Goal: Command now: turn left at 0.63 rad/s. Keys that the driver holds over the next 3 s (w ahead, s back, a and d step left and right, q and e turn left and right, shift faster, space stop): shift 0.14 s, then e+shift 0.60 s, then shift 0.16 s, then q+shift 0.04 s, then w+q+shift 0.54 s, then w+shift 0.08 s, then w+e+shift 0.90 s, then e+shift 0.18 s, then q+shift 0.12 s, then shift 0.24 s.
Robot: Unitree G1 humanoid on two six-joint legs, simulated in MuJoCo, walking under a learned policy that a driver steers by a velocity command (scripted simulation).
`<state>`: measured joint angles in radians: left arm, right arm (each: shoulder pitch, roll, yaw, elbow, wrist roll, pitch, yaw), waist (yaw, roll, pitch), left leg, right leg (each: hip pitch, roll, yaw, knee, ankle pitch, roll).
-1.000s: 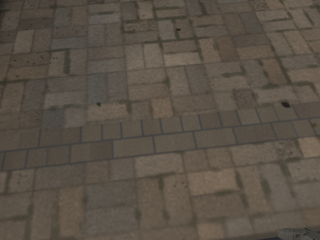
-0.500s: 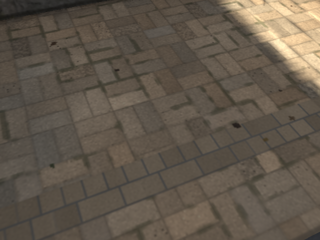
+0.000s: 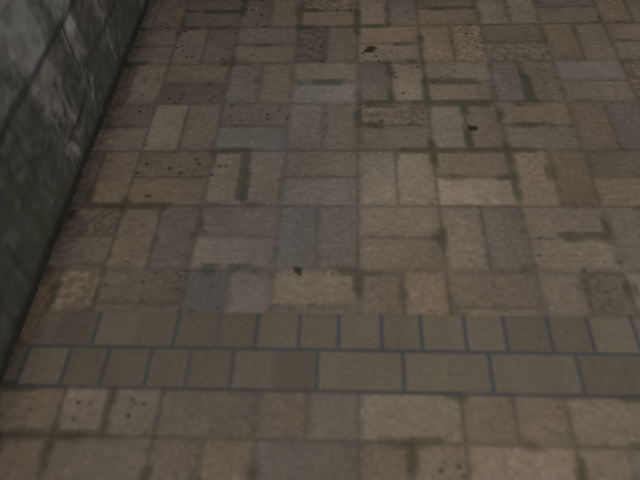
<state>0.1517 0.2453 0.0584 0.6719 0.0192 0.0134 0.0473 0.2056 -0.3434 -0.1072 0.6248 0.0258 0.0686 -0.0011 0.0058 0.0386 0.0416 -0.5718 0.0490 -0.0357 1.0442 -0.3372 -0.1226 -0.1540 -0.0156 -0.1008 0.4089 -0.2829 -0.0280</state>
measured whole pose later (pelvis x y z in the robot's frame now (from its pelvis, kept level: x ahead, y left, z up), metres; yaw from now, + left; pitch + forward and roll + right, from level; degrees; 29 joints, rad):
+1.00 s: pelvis +0.03 -0.01 +0.00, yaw -25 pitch +1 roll +2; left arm 0.15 0.27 0.04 0.60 0.01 0.01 0.03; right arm 0.15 -0.32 -0.09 0.76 0.01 0.02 -0.01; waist -0.02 0.04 0.03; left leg -0.51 0.05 -0.02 0.91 -0.25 -0.09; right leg -0.22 0.06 0.06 0.42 -0.22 -0.08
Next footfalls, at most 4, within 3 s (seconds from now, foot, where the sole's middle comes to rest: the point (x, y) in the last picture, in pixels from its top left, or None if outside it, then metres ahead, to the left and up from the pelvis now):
0.16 left None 0.06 0.16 -0.78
0.64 right None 0.03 -0.09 -0.78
1.38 left None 0.37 0.10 -0.78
1.86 right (339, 315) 0.85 0.02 -0.78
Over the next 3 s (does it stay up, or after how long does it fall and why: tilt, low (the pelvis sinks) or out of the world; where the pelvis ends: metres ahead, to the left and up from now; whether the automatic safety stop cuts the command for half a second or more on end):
stays up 1.52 -0.16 0.00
